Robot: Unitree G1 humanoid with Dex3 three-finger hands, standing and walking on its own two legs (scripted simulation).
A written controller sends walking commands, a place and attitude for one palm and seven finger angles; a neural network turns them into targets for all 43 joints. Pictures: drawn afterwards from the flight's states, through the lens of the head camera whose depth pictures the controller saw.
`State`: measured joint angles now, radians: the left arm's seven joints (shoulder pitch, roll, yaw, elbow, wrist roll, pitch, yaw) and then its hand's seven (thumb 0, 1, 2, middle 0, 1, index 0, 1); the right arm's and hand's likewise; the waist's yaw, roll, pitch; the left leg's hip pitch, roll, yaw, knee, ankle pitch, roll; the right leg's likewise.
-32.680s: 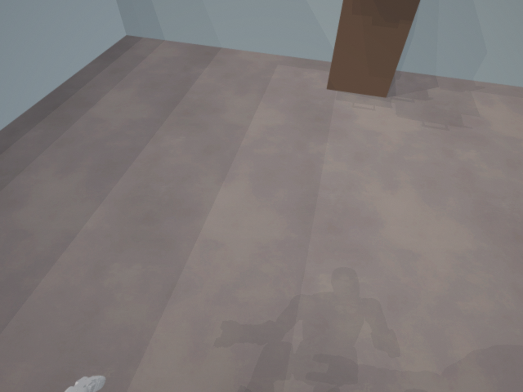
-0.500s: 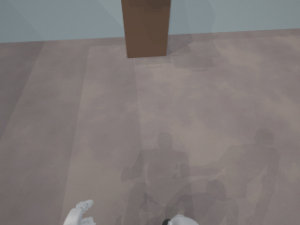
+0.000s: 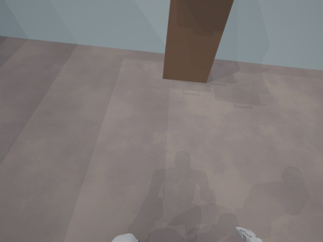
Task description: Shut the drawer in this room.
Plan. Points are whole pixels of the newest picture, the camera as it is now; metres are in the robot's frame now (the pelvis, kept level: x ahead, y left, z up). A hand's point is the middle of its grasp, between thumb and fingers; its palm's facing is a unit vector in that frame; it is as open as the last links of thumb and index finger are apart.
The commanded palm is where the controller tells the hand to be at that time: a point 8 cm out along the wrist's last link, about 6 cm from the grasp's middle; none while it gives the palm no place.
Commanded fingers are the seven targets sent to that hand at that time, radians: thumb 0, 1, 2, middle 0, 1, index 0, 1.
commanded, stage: turn or walk to find it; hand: left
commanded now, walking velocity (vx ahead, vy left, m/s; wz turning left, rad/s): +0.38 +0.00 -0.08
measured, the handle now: out of the picture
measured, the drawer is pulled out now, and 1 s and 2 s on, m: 0.17 0.17 0.17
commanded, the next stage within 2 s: stand and wait in 1.36 s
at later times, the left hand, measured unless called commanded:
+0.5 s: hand (124, 172) +0.34 +0.16 -0.15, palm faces -0.11 -0.98 -0.18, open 7.4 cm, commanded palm none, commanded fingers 0.00 0.90 0.90 -0.20 -0.30 -0.20 -0.30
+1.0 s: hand (135, 171) +0.35 +0.12 -0.15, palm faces +0.08 -0.98 -0.19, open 7.3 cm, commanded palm none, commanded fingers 0.00 0.90 0.90 -0.20 -0.30 -0.20 -0.30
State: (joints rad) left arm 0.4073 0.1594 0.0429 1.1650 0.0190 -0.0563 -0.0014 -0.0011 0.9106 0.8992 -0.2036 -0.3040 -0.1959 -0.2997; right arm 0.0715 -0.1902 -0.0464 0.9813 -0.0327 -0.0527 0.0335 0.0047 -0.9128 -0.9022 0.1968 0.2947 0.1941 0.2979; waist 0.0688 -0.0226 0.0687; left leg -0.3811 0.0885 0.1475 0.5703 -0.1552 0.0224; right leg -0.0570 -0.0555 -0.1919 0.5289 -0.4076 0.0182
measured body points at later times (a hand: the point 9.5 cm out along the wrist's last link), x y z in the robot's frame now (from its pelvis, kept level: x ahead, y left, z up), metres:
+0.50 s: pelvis +0.20 -0.01 +0.01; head +0.23 -0.01 +0.46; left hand +0.34 +0.21 -0.13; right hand +0.06 -0.20 -0.14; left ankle +0.09 +0.09 -0.73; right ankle +0.31 -0.14 -0.70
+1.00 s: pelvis +0.39 -0.05 +0.02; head +0.41 -0.05 +0.47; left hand +0.34 +0.18 -0.14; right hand +0.51 -0.29 -0.12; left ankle +0.51 +0.09 -0.68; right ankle +0.33 -0.13 -0.73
